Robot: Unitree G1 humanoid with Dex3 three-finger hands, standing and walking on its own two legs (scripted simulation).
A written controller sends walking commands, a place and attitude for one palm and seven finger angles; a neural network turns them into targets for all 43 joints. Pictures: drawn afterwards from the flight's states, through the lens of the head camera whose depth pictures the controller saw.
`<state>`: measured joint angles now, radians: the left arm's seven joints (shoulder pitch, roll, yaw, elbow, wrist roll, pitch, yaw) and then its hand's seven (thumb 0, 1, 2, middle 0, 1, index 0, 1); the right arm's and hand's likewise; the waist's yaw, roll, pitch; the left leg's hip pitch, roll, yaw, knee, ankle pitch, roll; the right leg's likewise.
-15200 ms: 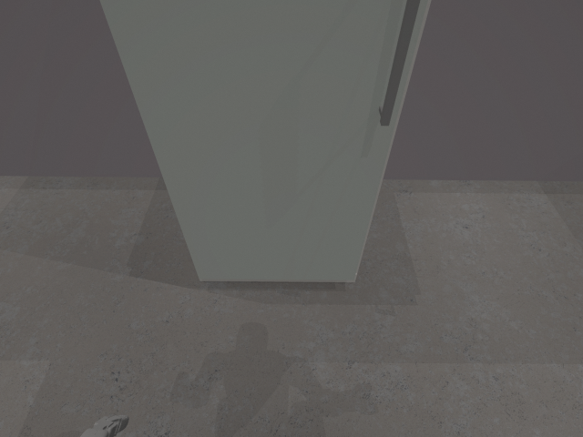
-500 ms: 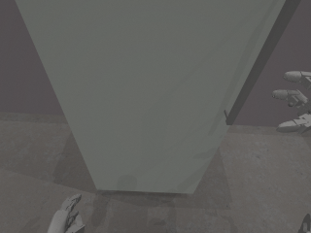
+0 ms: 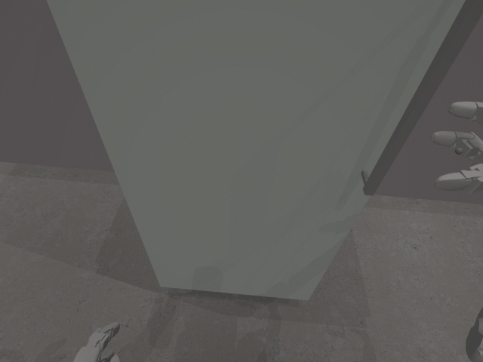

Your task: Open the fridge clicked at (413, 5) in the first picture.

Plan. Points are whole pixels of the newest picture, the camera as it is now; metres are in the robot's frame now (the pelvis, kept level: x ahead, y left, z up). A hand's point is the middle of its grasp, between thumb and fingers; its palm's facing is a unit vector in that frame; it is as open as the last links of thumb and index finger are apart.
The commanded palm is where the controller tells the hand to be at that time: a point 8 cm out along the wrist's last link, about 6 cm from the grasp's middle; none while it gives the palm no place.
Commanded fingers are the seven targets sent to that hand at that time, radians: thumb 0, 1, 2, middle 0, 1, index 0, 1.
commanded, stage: move the hooked fingers beside the handle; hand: right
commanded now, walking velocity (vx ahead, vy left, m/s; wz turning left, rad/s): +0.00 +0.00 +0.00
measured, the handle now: (408, 106) +0.47 -0.21 +0.23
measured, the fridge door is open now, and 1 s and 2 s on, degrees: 0 0 0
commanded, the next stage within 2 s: feel for the door with the fingertips in 0.66 s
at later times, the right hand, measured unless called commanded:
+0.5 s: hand (461, 153) +0.39 -0.27 +0.21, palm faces +0.05 +1.00 -0.04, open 14.0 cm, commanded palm +0.36 -0.31 +0.20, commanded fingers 0.00 0.50 -0.30 0.30 1.20 0.30 1.20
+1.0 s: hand (442, 152) +0.40 -0.25 +0.20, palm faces +0.00 +1.00 -0.03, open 14.0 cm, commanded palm +0.37 -0.29 +0.21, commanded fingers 0.00 0.50 -0.30 0.30 1.20 0.30 1.20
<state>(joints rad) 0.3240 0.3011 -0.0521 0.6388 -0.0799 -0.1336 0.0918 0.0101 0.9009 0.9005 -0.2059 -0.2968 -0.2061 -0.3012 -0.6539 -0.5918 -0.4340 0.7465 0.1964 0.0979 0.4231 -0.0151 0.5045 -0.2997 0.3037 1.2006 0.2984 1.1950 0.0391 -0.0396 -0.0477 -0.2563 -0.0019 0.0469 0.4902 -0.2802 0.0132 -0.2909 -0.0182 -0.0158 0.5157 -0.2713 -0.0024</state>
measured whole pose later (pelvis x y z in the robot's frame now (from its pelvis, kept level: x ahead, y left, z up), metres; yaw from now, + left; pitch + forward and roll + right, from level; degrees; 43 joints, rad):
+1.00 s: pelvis +0.00 +0.00 +0.00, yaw +0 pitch +2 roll +1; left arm 0.32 0.30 -0.04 0.64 -0.08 -0.11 0.08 0.01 0.90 0.90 -0.20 -0.30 -0.21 -0.30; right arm -0.60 -0.52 -0.38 0.63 0.23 0.12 0.40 -0.01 0.51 -0.30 0.30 1.20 0.30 1.19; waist 0.02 -0.05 -0.06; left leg -0.24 0.00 0.04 0.48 -0.28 0.01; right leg -0.28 -0.02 -0.02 0.51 -0.28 -0.01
